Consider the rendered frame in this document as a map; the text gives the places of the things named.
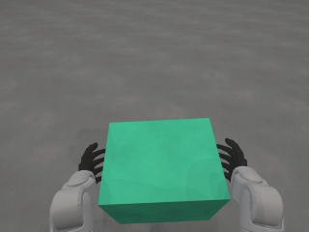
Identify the right robot hand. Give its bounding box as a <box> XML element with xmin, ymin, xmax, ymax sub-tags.
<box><xmin>216</xmin><ymin>138</ymin><xmax>247</xmax><ymax>183</ymax></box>

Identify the robot right forearm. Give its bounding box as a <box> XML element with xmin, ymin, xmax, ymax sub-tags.
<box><xmin>230</xmin><ymin>166</ymin><xmax>285</xmax><ymax>232</ymax></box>

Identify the robot left forearm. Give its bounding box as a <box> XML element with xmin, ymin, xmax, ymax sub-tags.
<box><xmin>49</xmin><ymin>170</ymin><xmax>98</xmax><ymax>232</ymax></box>

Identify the left robot hand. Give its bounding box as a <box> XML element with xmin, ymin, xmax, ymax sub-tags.
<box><xmin>78</xmin><ymin>142</ymin><xmax>106</xmax><ymax>184</ymax></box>

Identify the carton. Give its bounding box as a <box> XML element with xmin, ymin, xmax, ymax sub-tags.
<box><xmin>98</xmin><ymin>118</ymin><xmax>231</xmax><ymax>224</ymax></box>

